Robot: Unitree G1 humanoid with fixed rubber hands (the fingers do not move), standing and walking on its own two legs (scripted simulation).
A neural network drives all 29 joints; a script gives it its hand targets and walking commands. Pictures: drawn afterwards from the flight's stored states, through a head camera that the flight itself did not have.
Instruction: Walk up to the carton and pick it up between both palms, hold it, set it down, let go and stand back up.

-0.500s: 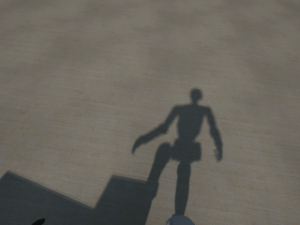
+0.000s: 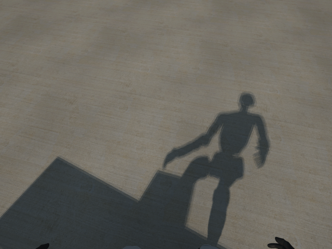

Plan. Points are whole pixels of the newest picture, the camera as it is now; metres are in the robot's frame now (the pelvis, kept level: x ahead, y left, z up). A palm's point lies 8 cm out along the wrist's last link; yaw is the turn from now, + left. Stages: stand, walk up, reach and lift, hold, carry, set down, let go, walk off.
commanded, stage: walk up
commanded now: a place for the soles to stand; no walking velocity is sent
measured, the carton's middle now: out of the picture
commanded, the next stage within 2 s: none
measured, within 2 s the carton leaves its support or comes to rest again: neither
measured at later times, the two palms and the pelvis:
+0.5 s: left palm out of the picture -0.05 +0.41 -0.08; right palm out of the picture +0.05 -0.21 -0.11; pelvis -0.08 +0.08 +0.01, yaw +8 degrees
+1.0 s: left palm out of the picture -0.16 +0.49 -0.09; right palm out of the picture +0.01 -0.12 -0.10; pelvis -0.13 +0.16 +0.00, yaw +19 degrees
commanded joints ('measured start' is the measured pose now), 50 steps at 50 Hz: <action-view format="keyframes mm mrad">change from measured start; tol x32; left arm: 1 -48 226 122 -75 8 -1 18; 50 80 322 126 -111 1 -56 1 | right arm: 1 211 -205 -145 77 -79 -21 -12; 50 154 -98 -57 -91 -31 -57 -49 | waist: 1 -71 42 -43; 12 -19 226 -252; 17 47 -254 -299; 30 -67 -329 -152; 36 -31 209 217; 50 61 -190 -280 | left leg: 1 156 -29 6 -439 -46 42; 4 -255 185 -449 -689 -126 179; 12 339 79 -253 -359 866 158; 17 -254 -91 -45 187 -141 -24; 21 -190 10 -48 390 9 -42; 31 129 45 150 -233 20 2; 35 -240 198 -551 -806 -478 129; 45 342 125 -326 -380 681 175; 50 -321 -74 -27 87 -134 -11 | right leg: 1 -212 -19 -130 241 -413 -39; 6 -162 132 -14 522 -322 15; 16 593 -181 241 -227 251 -85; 30 19 -206 10 -181 -302 -136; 34 -425 94 -117 547 -487 47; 47 242 121 32 -233 12 9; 50 558 -353 381 -291 3 -147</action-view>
